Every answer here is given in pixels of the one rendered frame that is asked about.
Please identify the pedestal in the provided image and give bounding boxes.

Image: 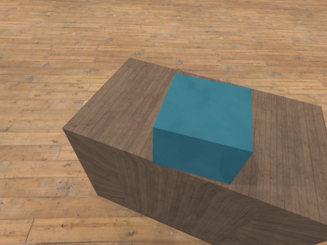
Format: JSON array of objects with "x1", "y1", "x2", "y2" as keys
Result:
[{"x1": 62, "y1": 58, "x2": 327, "y2": 245}]

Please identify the carton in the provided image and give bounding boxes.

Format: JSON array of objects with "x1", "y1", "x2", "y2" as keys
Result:
[{"x1": 153, "y1": 74, "x2": 253, "y2": 184}]

